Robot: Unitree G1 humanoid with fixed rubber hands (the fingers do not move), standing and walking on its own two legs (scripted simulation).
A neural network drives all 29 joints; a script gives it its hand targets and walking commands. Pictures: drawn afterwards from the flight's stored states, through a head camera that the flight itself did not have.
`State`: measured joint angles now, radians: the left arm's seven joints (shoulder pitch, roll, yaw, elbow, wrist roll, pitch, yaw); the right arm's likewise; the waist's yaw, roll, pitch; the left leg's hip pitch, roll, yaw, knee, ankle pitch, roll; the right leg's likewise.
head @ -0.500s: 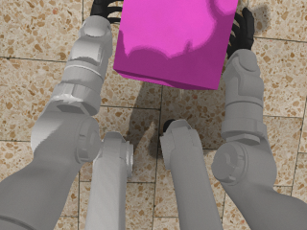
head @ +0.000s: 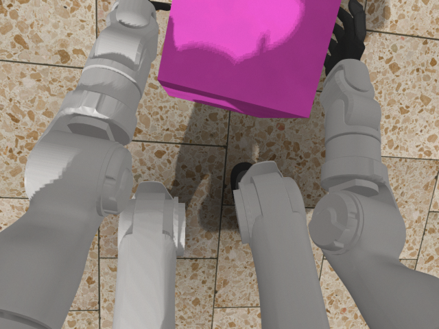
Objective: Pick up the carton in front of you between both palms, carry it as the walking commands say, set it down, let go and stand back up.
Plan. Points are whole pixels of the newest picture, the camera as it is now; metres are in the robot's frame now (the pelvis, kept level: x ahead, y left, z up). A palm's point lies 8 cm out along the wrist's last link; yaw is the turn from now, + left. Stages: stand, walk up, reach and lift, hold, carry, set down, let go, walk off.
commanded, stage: set down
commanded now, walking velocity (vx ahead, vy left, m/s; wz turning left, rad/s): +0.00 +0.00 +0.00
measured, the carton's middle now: (236, 46) +0.51 -0.10 -0.24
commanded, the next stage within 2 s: none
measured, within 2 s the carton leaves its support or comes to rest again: rests again in 0.36 s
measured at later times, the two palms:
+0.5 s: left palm (140, 12) +0.55 +0.04 -0.19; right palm (334, 63) +0.46 -0.25 -0.18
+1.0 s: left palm (120, 14) +0.56 +0.08 -0.21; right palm (344, 75) +0.44 -0.28 -0.20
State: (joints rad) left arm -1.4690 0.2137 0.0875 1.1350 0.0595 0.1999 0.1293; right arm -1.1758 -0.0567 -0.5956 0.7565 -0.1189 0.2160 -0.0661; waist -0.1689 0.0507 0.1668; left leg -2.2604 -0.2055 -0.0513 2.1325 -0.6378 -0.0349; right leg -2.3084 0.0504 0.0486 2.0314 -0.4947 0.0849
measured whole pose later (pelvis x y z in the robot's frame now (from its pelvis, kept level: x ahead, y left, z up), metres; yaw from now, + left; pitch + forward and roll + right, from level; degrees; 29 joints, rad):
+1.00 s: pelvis -0.01 +0.00 -0.02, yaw -1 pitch +39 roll -4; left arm -1.53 0.40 -0.09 1.20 -0.09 0.10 0.07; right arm -1.31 -0.24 -0.48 1.15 0.05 0.00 -0.07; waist -0.18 0.00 0.35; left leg -2.25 -0.11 -0.02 2.21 -0.63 0.01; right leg -2.29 -0.01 0.00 2.09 -0.47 0.05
